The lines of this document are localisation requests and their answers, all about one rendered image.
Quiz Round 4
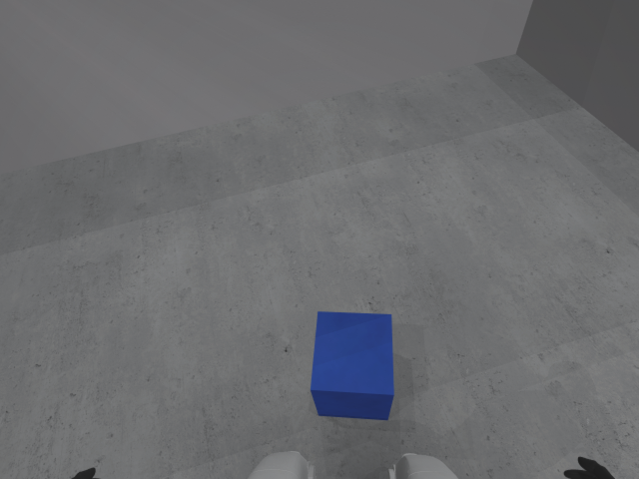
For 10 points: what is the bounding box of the carton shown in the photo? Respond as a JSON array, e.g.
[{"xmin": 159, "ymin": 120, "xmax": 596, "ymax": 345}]
[{"xmin": 311, "ymin": 311, "xmax": 394, "ymax": 420}]

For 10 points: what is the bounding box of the left robot thigh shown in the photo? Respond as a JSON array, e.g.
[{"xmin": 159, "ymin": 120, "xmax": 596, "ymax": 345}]
[{"xmin": 247, "ymin": 452, "xmax": 316, "ymax": 479}]

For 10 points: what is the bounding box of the robot thigh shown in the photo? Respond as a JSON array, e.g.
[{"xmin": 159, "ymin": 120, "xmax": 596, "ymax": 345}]
[
  {"xmin": 247, "ymin": 452, "xmax": 316, "ymax": 479},
  {"xmin": 387, "ymin": 455, "xmax": 458, "ymax": 479}
]

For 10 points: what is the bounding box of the right robot hand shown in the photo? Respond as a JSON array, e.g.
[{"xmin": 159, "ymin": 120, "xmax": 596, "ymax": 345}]
[{"xmin": 564, "ymin": 457, "xmax": 615, "ymax": 479}]

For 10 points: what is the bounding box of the right robot thigh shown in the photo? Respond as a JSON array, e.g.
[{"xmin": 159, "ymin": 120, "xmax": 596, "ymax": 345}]
[{"xmin": 387, "ymin": 455, "xmax": 458, "ymax": 479}]

